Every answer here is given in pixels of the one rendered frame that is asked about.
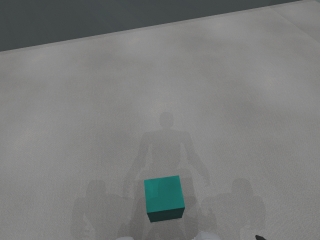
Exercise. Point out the carton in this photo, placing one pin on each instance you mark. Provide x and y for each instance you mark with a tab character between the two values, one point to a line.
164	198

